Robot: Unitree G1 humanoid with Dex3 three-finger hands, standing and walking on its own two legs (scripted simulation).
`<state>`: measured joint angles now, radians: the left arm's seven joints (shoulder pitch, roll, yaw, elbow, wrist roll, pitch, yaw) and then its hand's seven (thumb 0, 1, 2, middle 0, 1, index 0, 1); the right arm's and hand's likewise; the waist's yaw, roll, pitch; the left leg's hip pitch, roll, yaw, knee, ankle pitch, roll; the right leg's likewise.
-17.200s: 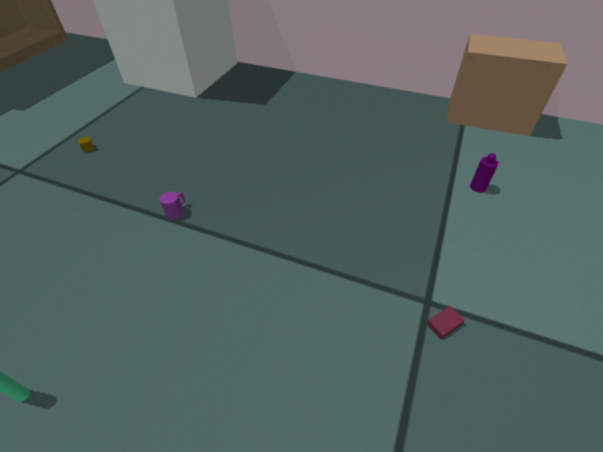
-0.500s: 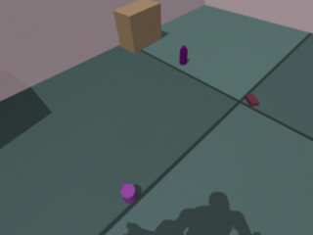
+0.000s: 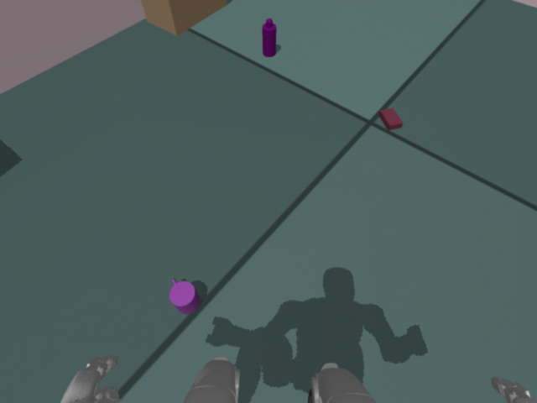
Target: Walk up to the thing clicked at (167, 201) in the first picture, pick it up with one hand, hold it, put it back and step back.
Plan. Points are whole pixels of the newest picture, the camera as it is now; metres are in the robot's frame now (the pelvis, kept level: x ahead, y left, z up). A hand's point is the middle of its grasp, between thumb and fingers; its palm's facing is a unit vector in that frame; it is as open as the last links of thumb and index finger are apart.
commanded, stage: walk up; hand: left
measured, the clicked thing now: (182, 294) +0.46 +0.33 -0.68
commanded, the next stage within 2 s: none
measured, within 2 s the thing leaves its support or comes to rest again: neither
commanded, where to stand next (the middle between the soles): +0.09 +0.00 m, yaw +2 degrees
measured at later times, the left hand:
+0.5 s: hand out of the picture +0.03 +0.36 -0.11, palm faces +0.02 -0.89 -0.46, open 7.4 cm
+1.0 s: hand out of the picture +0.09 +0.32 -0.14, palm faces +0.02 -0.92 -0.38, open 7.3 cm
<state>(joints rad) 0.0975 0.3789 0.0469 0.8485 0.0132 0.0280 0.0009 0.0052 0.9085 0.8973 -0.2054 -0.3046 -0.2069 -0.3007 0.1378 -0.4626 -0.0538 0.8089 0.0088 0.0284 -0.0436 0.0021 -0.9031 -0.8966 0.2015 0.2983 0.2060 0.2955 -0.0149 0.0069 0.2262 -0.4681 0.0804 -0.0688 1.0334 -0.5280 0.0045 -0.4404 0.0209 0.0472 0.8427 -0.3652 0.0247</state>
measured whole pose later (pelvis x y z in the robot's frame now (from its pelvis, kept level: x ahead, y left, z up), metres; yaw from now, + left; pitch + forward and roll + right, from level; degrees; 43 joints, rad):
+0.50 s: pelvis -0.01 +0.04 +0.03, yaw +2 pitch -3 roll +1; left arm 0.26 0.48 0.09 0.98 0.02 0.03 -0.01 0.01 0.91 0.90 -0.20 -0.30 -0.20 -0.30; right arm 0.35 -0.37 -0.04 0.97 -0.03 -0.06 0.00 0.00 -0.90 -0.90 0.20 0.30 0.21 0.30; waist -0.01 -0.04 0.07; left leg -0.21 -0.01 0.04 0.65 -0.38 0.02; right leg -0.51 0.00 0.12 0.99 -0.37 -0.01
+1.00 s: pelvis +0.02 +0.05 +0.01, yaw +1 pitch -4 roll +0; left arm 0.20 0.40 0.03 0.95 0.00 0.01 0.00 0.01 0.90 0.90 -0.21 -0.31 -0.21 -0.30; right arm 0.20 -0.41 -0.06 0.93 -0.02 -0.03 0.01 0.00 -0.91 -0.90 0.20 0.30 0.20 0.30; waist 0.02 -0.01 0.12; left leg -0.41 0.03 0.03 0.74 -0.26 0.01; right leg -0.34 -0.05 0.07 0.79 -0.38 0.02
